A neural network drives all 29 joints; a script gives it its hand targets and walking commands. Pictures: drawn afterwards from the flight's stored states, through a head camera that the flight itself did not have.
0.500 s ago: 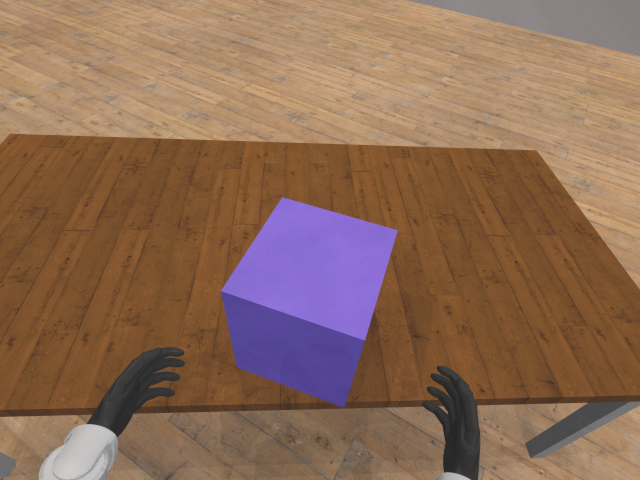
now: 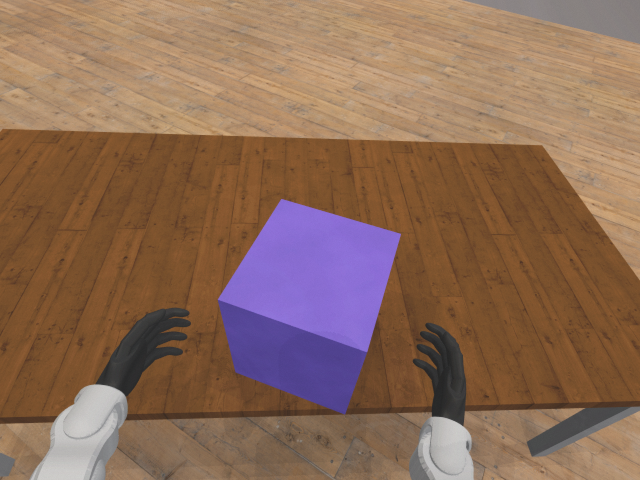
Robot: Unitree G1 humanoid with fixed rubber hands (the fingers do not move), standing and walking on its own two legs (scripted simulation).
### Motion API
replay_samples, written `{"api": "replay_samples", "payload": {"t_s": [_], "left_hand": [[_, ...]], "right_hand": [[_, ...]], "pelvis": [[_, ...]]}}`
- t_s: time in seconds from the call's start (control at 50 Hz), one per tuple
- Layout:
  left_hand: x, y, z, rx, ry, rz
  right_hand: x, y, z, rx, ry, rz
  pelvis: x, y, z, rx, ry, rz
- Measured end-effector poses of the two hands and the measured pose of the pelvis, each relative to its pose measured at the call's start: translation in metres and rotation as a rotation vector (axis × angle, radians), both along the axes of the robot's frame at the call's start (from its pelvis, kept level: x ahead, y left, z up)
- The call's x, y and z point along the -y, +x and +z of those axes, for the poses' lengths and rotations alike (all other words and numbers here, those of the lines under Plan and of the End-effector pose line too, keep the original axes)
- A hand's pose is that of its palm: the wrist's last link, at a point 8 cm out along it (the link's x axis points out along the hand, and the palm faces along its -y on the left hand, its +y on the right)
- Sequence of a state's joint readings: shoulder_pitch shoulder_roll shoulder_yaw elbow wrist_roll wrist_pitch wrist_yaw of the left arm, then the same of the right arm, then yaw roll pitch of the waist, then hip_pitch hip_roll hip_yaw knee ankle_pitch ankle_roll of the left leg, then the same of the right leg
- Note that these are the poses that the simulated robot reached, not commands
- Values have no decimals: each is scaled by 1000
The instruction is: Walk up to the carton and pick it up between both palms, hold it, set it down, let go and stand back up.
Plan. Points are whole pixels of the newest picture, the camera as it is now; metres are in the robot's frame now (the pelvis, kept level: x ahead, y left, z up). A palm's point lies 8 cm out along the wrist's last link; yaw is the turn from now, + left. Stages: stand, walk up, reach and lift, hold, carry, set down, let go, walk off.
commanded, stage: reach and lift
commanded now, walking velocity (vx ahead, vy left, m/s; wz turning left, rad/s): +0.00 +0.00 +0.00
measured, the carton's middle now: (313, 307) +0.41 +0.01 -0.08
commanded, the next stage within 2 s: none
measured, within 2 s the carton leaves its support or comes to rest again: neither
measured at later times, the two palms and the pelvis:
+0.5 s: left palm (147, 300) +0.34 +0.23 +0.05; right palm (442, 333) +0.31 -0.14 +0.03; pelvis -0.01 +0.00 +0.00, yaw +0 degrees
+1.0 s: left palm (179, 242) +0.41 +0.20 +0.07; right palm (448, 295) +0.35 -0.16 +0.05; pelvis -0.01 +0.01 +0.00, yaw +0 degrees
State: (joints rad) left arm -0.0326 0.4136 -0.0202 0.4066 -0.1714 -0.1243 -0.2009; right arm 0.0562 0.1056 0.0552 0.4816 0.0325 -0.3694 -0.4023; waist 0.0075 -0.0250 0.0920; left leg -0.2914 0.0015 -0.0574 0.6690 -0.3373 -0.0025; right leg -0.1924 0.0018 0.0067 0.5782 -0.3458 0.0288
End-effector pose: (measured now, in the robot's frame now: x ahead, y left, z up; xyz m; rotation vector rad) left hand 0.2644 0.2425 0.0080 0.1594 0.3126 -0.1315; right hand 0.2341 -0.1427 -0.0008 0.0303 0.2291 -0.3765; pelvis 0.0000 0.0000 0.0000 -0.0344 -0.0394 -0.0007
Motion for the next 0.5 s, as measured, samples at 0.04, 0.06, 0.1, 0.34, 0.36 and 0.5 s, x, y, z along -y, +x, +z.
{"api": "replay_samples", "payload": {"t_s": [0.04,0.06,0.1,0.34,0.36,0.5], "left_hand": [[1,4,3,9,-1,-6],[2,6,6,15,-1,-10],[5,11,11,33,-2,-21],[14,57,41,84,21,-19],[14,59,43,85,22,-18],[15,75,40,48,22,-3]], "right_hand": [[-2,5,5,19,-1,3],[-2,8,8,31,-2,3],[-3,15,13,51,-4,3],[-2,57,30,18,0,-11],[-2,61,33,28,-3,-10],[2,73,36,2,-3,-14]], "pelvis": [[-1,-2,0,2,-2,0],[-2,-3,0,4,-2,0],[-3,-5,0,7,-4,0],[-5,-14,0,19,-7,0],[-5,-13,0,19,-7,0],[-5,-13,0,18,-7,0]]}}
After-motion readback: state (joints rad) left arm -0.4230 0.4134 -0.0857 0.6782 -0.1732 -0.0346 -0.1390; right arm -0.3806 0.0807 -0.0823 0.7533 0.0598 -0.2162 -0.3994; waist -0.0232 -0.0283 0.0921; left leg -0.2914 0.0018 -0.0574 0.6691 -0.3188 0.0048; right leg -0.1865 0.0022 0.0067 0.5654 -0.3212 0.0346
